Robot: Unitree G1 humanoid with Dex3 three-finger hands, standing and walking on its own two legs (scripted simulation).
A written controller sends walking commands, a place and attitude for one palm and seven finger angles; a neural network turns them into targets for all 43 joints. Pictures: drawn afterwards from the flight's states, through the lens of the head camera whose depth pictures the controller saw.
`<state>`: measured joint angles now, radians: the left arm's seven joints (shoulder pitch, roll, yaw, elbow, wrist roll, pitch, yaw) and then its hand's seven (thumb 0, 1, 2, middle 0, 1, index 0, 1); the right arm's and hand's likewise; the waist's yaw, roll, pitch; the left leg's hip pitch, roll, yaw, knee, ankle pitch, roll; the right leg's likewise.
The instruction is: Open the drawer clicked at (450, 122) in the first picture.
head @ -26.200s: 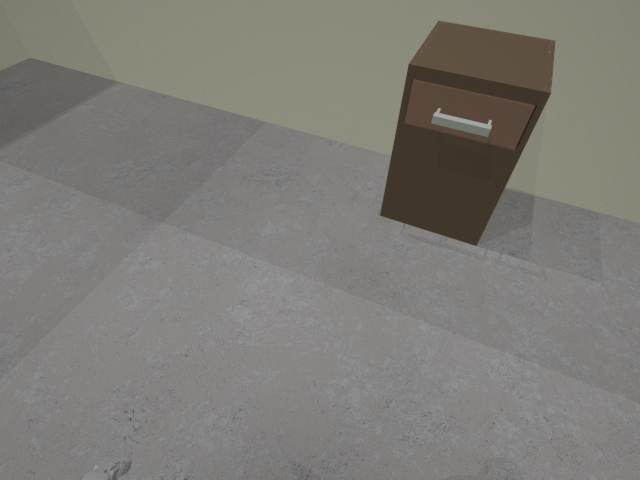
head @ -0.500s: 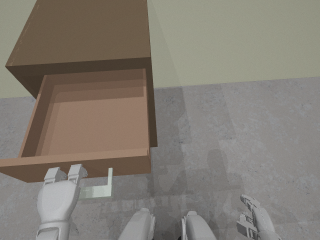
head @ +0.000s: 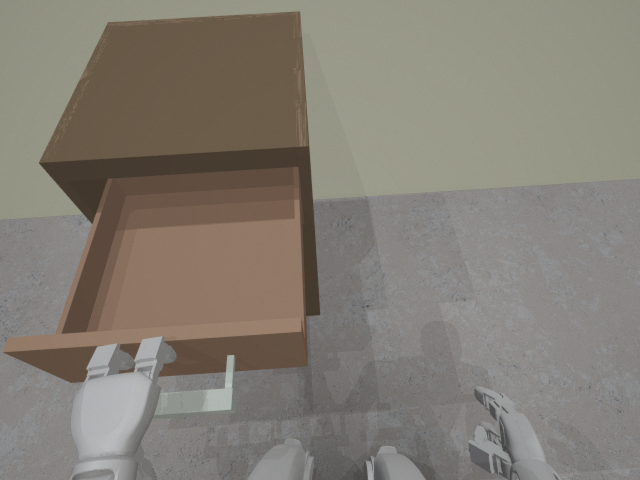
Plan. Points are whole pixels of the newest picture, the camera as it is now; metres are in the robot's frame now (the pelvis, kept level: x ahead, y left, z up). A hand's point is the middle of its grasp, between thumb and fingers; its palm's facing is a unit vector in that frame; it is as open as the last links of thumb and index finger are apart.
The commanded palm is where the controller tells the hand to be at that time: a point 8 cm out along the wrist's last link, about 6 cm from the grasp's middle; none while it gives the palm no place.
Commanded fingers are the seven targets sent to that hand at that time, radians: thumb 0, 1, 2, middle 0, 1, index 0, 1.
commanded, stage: lift the hand off the handle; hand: left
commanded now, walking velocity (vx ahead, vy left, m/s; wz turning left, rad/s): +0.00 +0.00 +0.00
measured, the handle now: (169, 386) +0.24 +0.25 -0.11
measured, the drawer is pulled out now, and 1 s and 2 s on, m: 0.30 0.30 0.30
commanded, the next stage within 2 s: draw the hand back to the body in 1.34 s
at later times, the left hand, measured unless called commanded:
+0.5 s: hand (119, 407) +0.20 +0.26 -0.01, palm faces -0.04 -0.08 -1.00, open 13.8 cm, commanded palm +0.18 +0.26 +0.04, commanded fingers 0.00 -0.50 0.30 -0.30 -1.20 -0.30 -1.20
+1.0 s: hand (99, 408) +0.19 +0.26 +0.02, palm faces +0.00 -0.09 -1.00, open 13.9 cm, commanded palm +0.17 +0.25 +0.08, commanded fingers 0.00 -0.50 0.30 -0.30 -1.20 -0.30 -1.20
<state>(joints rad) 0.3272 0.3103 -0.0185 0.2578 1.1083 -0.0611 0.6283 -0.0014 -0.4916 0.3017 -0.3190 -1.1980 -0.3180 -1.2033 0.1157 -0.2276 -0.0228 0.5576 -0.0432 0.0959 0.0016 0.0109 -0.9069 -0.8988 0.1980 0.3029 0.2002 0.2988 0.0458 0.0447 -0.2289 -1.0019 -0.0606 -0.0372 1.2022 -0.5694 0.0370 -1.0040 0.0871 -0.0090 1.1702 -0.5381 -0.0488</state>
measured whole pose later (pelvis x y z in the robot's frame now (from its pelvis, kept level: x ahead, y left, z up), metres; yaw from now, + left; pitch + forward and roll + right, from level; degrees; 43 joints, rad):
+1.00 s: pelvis +0.01 +0.01 +0.04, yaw +0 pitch +13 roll -1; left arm 0.46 0.33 -0.04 0.06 1.05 -0.02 0.53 0.00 -0.49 0.30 -0.32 -1.20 -0.32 -1.20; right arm 0.16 -0.24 -0.02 0.51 -0.02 0.11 0.04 0.01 -0.91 -0.90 0.20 0.30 0.20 0.30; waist 0.06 0.07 -0.19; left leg -0.72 -0.07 -0.03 0.99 -0.50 0.05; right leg -0.72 0.08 0.01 0.96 -0.47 -0.03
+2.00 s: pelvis +0.03 +0.01 +0.07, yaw +0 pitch +7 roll -1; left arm 0.58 0.46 0.05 -0.25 0.96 -0.02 0.33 0.00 -0.49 0.30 -0.32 -1.20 -0.32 -1.20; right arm 0.17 -0.24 0.00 0.47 0.00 0.11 0.02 0.01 -0.91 -0.90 0.20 0.30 0.20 0.30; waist 0.09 0.08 -0.12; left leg -0.46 -0.06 -0.04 0.78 -0.43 0.05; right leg -0.46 0.07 0.02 0.75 -0.40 -0.04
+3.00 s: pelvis +0.03 +0.00 +0.10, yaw +3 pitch -2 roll +0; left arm 0.56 0.33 0.27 -0.46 -0.08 -0.09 0.11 0.01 0.81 0.86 -0.21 -0.35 -0.21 -0.36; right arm 0.16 -0.20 0.03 0.61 0.03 -0.10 -0.07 0.01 -0.91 -0.90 0.20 0.30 0.20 0.30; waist 0.05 0.06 -0.01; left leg -0.12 -0.06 -0.10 0.44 -0.27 0.03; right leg -0.11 0.06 -0.01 0.40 -0.26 -0.05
